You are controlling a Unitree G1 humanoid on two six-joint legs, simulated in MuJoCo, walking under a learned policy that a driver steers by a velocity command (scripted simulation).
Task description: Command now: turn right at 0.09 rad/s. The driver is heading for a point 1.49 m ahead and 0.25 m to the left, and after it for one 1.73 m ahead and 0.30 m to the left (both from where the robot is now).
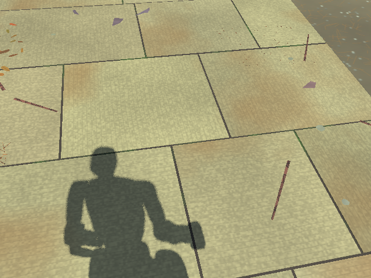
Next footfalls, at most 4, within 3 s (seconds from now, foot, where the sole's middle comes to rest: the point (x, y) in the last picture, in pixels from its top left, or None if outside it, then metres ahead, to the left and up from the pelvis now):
1.40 left None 0.46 0.07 -0.78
1.96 right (210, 214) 0.78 -0.10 -0.78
2.50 left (161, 163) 1.03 0.12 -0.78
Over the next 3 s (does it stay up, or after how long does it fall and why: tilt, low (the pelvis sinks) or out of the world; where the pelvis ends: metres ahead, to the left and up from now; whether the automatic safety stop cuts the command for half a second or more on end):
stays up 1.17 0.11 -0.01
